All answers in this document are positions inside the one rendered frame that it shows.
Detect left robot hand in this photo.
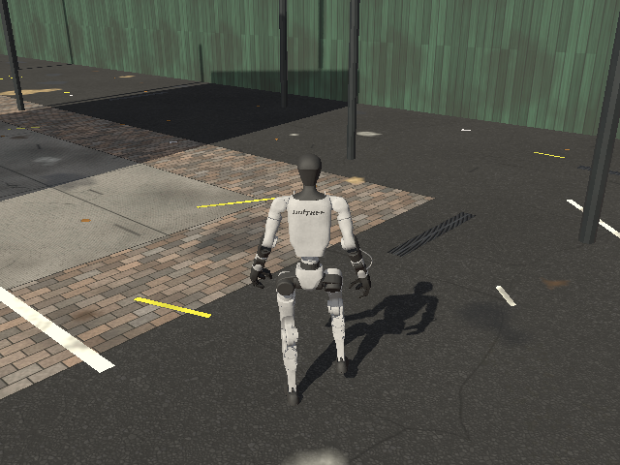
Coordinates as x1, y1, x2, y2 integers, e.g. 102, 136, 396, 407
250, 266, 272, 289

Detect right robot hand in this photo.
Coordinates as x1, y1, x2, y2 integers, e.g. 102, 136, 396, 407
349, 274, 371, 298

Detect robot left upper arm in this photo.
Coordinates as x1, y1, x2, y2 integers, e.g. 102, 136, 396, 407
262, 196, 290, 248

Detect left robot shin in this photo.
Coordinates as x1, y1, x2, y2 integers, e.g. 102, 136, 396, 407
281, 328, 297, 392

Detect robot left forearm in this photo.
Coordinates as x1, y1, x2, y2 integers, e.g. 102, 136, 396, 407
252, 234, 271, 271

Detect robot right upper arm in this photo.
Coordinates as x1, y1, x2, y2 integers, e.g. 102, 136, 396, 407
329, 196, 356, 250

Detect robot right forearm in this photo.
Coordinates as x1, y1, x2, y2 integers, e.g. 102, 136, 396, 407
347, 235, 368, 278

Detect robot torso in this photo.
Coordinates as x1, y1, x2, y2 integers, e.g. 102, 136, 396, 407
287, 191, 332, 291

